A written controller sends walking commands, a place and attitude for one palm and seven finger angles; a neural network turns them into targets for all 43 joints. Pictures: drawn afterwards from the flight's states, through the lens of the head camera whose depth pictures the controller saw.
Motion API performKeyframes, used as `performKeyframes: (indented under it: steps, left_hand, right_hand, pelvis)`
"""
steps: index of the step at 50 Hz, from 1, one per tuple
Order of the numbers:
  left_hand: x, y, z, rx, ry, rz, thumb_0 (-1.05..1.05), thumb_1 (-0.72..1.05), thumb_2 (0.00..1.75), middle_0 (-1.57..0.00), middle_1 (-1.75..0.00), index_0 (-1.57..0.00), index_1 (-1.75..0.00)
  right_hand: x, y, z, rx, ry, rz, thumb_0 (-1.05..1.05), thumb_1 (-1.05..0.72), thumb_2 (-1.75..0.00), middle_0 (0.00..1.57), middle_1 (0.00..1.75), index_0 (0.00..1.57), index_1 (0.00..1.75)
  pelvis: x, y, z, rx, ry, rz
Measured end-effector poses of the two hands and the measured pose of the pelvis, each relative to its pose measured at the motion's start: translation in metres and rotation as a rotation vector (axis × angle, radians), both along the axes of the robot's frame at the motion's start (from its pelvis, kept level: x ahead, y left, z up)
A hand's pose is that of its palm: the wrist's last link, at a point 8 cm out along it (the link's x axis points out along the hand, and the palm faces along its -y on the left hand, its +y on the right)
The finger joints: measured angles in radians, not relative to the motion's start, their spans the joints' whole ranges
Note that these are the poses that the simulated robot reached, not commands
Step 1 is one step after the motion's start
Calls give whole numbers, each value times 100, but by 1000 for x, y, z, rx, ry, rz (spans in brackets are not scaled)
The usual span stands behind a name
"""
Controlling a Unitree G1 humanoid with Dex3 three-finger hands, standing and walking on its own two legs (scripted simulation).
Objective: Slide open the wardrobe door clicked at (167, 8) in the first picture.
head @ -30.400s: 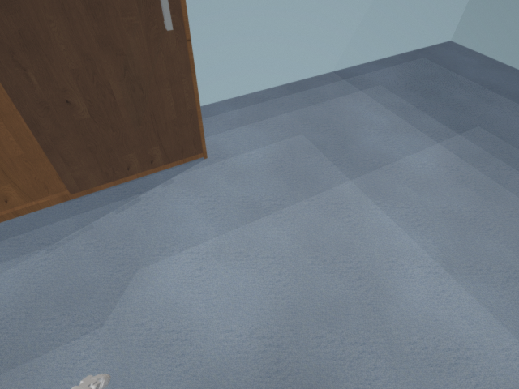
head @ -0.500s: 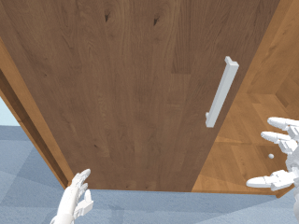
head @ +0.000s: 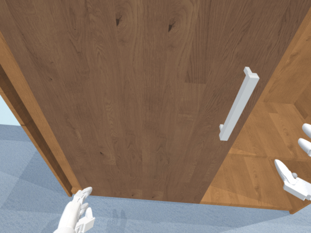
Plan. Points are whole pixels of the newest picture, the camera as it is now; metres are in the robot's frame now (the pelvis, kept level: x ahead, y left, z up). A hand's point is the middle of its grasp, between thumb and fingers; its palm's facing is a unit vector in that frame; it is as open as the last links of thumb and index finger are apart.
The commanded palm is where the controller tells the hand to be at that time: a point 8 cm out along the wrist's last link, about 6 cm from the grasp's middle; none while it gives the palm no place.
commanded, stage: draw the hand back to the body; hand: right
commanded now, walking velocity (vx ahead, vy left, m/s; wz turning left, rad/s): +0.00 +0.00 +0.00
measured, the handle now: (234, 107) +0.44 -0.24 +0.11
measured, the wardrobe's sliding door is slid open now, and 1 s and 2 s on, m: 0.60 0.60 0.60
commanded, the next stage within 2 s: step back with the hand held close in 0.48 s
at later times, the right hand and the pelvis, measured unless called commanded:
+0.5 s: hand (286, 173) +0.20 -0.25 +0.16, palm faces +0.44 +0.81 -0.38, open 7.4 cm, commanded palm +0.15 -0.28 +0.17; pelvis +0.02 +0.02 +0.00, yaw +0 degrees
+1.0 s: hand (301, 181) +0.18 -0.27 +0.15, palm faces +0.29 +0.82 -0.50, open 7.4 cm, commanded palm +0.12 -0.31 +0.17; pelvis -0.03 -0.02 +0.00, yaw +2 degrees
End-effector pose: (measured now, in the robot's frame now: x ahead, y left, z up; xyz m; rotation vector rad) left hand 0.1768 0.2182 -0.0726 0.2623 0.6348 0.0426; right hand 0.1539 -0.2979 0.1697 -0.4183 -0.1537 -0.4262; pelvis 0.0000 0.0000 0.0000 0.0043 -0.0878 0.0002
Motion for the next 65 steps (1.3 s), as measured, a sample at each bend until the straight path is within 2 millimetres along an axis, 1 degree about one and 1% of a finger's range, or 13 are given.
performKeyframes:
  steps: [5, 11, 16, 23, 30, 35, 40, 44, 46, 49, 54, 60, 65]
  left_hand:
    - [9, 6, 3, 6, -5, 0, 1, 90, 90, -20, -30, -20, -30]
    - [21, 7, 4, 3, -12, -11, 1, 90, 90, -20, -30, -20, -30]
    - [27, 7, 3, -2, -9, -20, 1, 90, 90, -20, -30, -20, -30]
    - [29, 7, 2, -8, -7, -24, 1, 90, 90, -20, -30, -20, -30]
    - [26, 10, 0, -13, 3, -13, 1, 90, 90, -20, -30, -20, -30]
    - [22, 14, -2, 1, 42, 1, 1, 90, 90, -20, -30, -20, -30]
    - [11, 18, 1, 24, 74, 56, 1, 90, 90, -20, -30, -20, -30]
    - [-3, 17, 6, 38, 75, 107, 1, 90, 90, -20, -30, -20, -30]
    - [-12, 14, 8, 45, 75, 125, 1, 90, 90, -20, -30, -20, -30]
    - [-26, 8, 11, 54, 77, 136, 1, 90, 90, -20, -30, -20, -30]
    - [-50, -7, 10, 61, 67, 117, 1, 90, 90, -20, -30, -20, -30]
    - [-74, -25, -3, 48, 72, 53, 1, 90, 90, -20, -30, -20, -30]
    - [-91, -38, -11, 40, 95, 7, 1, 90, 90, -20, -30, -20, -30]
  right_hand:
    - [-2, 4, 3, -16, 10, -3, 0, -58, -75, 22, 48, 22, 48]
    - [-5, 7, 5, -22, 9, -22, 1, -76, -84, 21, 38, 21, 38]
    - [-3, 8, 1, -5, 24, -37, 1, -84, -88, 21, 33, 21, 33]
    - [1, 15, 1, -1, 29, -29, 1, -88, -89, 21, 31, 21, 31]
    - [2, 17, 5, -17, 24, -19, 1, -89, -90, 21, 30, 21, 30]
    - [8, 7, 7, -57, 16, -28, 1, -89, -90, 21, 30, 21, 30]
    - [17, 5, -1, -70, 46, 25, 1, -89, -90, 21, 30, 21, 30]
    - [15, 6, -3, -88, 72, 103, 1, -89, -90, 21, 30, 21, 30]
    - [10, 3, -1, -109, 71, 133, 1, -89, -90, 21, 30, 21, 30]
    - [0, -8, 3, -144, 50, 151, 1, -89, -90, 21, 30, 21, 30]
    - [-26, -30, 6, -169, 3, 114, 1, -89, -90, 21, 30, 21, 30]
    - [-69, -46, -2, -165, -20, 20, 1, -89, -90, 21, 30, 21, 30]
    - [-108, -47, -3, -138, -28, -9, 1, -89, -90, 21, 30, 21, 30]
  pelvis:
    - [6, 4, 0, -1, 4, 0]
    - [10, 8, 0, -2, 6, -5]
    - [12, 12, 0, -3, 10, -9]
    - [15, 16, 1, -4, 11, -9]
    - [15, 17, 1, -6, 11, -8]
    - [11, 16, 0, 12, 44, -11]
    - [1, 6, -1, 16, 78, 7]
    - [-8, -5, -2, 15, 92, 24]
    - [-13, -10, -3, 16, 94, 28]
    - [-24, -17, -4, 19, 92, 29]
    - [-45, -27, -7, 29, 85, 19]
    - [-72, -32, -14, 40, 88, -44]
    - [-92, -36, -14, 52, 84, -50]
